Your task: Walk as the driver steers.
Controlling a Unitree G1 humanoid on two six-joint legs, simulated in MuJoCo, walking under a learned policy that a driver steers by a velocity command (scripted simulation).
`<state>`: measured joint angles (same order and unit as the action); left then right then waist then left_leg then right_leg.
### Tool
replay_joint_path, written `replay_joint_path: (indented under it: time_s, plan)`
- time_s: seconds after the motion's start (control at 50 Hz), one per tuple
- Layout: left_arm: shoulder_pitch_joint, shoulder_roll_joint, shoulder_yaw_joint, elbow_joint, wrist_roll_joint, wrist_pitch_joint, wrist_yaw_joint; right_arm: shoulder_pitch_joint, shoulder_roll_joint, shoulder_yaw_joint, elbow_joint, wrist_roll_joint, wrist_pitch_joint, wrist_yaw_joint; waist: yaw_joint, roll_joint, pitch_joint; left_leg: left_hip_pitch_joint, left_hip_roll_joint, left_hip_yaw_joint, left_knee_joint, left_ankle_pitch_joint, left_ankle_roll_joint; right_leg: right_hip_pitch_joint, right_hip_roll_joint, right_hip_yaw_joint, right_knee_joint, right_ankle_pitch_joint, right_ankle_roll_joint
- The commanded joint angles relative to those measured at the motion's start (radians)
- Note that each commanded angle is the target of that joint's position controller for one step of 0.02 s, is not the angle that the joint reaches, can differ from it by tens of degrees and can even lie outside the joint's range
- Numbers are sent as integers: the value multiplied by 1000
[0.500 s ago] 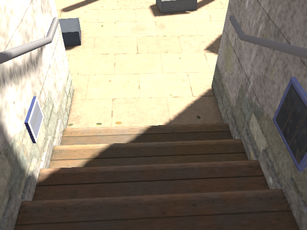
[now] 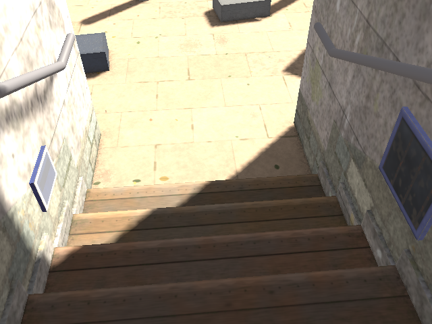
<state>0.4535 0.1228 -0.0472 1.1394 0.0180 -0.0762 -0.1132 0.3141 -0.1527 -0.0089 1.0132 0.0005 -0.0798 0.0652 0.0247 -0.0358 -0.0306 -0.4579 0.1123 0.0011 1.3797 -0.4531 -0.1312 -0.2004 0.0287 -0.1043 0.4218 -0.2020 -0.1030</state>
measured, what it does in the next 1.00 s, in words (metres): stands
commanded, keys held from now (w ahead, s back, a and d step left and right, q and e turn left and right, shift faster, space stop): no key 0.82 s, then w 0.18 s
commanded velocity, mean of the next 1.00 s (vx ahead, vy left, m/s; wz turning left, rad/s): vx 0.03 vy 0.00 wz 0.00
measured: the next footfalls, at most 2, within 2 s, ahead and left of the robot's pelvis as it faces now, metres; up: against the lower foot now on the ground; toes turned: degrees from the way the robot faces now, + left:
left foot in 1.42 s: +0.10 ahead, +0.21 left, +0.00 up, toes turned +7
right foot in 1.92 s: +0.41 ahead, +0.09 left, -0.15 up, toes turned -2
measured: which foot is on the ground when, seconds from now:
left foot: down 0.00-0.90, up 0.92-1.00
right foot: down 0.00-1.00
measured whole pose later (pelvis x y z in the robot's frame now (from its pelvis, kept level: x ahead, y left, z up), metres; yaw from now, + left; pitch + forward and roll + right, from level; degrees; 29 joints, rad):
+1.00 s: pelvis +0.00 +0.00 +0.00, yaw +2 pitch +0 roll +1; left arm 0.50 0.15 -0.03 1.18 0.06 -0.10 -0.05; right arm 0.41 -0.14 0.01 1.05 -0.04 -0.08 -0.01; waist 0.08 -0.01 -0.05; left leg -0.58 0.11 -0.03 1.43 -0.45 -0.06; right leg -0.20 0.05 -0.14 0.38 -0.20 -0.13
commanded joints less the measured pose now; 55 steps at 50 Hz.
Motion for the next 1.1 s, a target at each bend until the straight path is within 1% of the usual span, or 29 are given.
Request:
replay_joint_path:
  time_s: [0.02, 0.18, 0.44, 0.82, 0.84, 0.86, 0.88, 0.9, 0.92, 0.94, 0.96, 0.98, 1.0, 1.02, 1.04, 1.06, 1.08, 1.1]
  plan:
    - [109, 67, 7, 9, 0, -2, 2, 28, -32, 7, -25, -1, -13, 8, 7, -8, 121, -198, 19, -24, -157, -56, 16, 84, -178, 141, -93, 309, 54]
    - [91, 67, -1, 16, 0, -6, 3, 62, -29, 17, -4, -2, -14, 3, 6, 5, 133, -200, 25, -25, -166, -48, 17, 65, -167, 135, -117, 217, 58]
    - [104, 64, -10, 30, 1, -11, 1, 81, -27, 23, 16, -1, -14, -2, 7, 5, 135, -214, 31, -24, -169, -24, 19, 82, -162, 135, -119, 248, 67]
    - [115, 64, -13, 35, 2, -14, -3, 83, -28, 28, 30, -2, -12, -4, 5, 6, 136, -214, 34, -20, -184, -9, 20, 98, -158, 125, -112, 303, 66]
    - [132, 61, -13, 42, 1, -13, 0, 93, -25, 28, 35, -1, -11, -5, 11, 1, 141, -229, 33, -18, -182, -34, 21, 104, -160, 133, -122, 207, 60]
    - [151, 57, -12, 49, 2, -12, 4, 98, -22, 28, 38, -4, -9, -8, 22, -4, 156, -251, 32, -17, -169, -69, 22, 103, -161, 150, -141, 59, 48]
    - [172, 65, -7, 58, 7, -10, 12, 100, -26, 25, 35, -9, -8, -14, 37, -14, 172, -278, 25, -11, -139, -114, 24, 102, -170, 180, -167, -93, 25]
    - [198, 97, 8, 68, 17, -10, 23, 99, -40, 16, 24, -15, -10, -25, 57, -37, 180, -313, 6, 2, -69, -176, 25, 112, -198, 229, -196, -201, -18]
    - [225, 138, 26, 78, 29, -11, 37, 102, -52, 7, 11, -24, -12, -40, 75, -56, 179, -358, -7, -4, 22, -203, 30, 134, -245, 301, -219, -266, -74]
    - [257, 172, 43, 88, 40, -14, 51, 104, -60, 1, 0, -38, -12, -63, 87, -54, 179, -434, 3, -37, 102, -167, 49, 164, -301, 405, -240, -324, -135]
    - [284, 175, 51, 94, 49, -20, 67, 107, -61, -2, -10, -53, -12, -86, 93, -41, 175, -528, 17, -67, 145, -97, 76, 211, -356, 499, -260, -368, -187]
    - [288, 139, 46, 92, 56, -27, 80, 115, -46, 2, -16, -64, -12, -102, 87, -22, 166, -594, 35, -94, 151, -24, 103, 243, -388, 545, -265, -382, -207]
    - [249, 71, 31, 83, 47, -41, 91, 129, -20, 4, 4, -58, -9, -113, 67, 88, 166, -538, 74, -133, -155, 240, 103, 192, -379, 478, -306, -301, -204]
    - [233, 29, 23, 83, 37, -49, 98, 93, 1, 9, -8, -54, 0, -110, 63, 69, 168, -456, 75, -76, -294, 269, 102, 153, -340, 404, -334, -262, -183]
    - [226, 38, 27, 80, 30, -56, 104, 74, 11, 9, -17, -52, 16, -101, 66, 6, 163, -377, 58, -21, -336, 254, 109, 104, -308, 339, -345, -243, -169]
    - [211, 72, 35, 62, 23, -55, 103, 85, -14, -7, -10, -63, 29, -83, 58, -24, 162, -289, 31, 22, -361, 209, 113, 18, -295, 294, -363, -250, -166]
    - [204, 95, 42, 52, 30, -57, 97, 96, -25, -15, -15, -72, 40, -70, 49, -40, 170, -238, 12, 40, -397, 203, 124, -37, -301, 281, -369, -260, -173]
    - [223, 97, 42, 58, 41, -60, 91, 112, -29, -19, -17, -84, 46, -63, 36, -49, 167, -205, 7, 32, -383, 229, 139, -58, -319, 289, -373, -240, -177]
Velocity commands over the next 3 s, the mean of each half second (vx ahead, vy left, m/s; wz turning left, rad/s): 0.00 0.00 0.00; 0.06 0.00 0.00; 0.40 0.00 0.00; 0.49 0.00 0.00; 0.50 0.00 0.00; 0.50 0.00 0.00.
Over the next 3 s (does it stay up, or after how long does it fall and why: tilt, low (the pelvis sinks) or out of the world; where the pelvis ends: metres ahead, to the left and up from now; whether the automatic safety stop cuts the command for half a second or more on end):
stays up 0.89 0.33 -0.40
